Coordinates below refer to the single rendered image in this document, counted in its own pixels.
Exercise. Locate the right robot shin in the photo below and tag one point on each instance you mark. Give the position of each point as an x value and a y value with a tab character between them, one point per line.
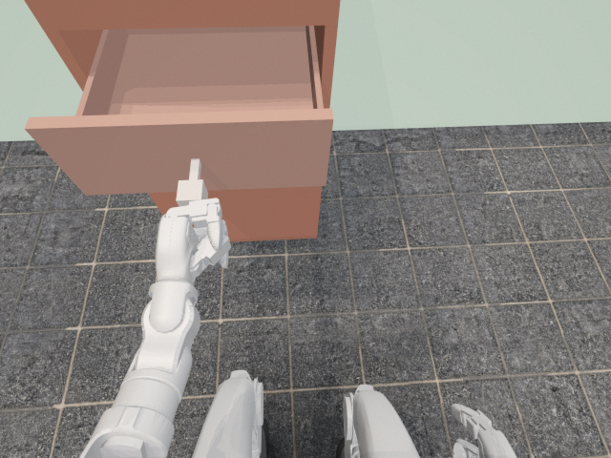
352	451

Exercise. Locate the cabinet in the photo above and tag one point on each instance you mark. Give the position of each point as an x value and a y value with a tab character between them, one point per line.
75	26

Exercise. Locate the left robot forearm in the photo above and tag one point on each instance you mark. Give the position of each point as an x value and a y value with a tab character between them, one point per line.
140	422

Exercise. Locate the right robot hand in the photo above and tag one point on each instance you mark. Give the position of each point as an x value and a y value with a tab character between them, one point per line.
491	443

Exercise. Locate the robot right thigh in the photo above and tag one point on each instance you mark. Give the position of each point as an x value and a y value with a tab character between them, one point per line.
371	421

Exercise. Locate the handle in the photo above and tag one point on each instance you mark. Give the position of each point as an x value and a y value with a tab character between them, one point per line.
194	188

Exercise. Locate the left robot hand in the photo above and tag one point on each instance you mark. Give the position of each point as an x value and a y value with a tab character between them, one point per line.
177	240

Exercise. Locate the drawer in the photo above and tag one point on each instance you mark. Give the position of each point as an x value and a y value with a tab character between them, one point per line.
246	101

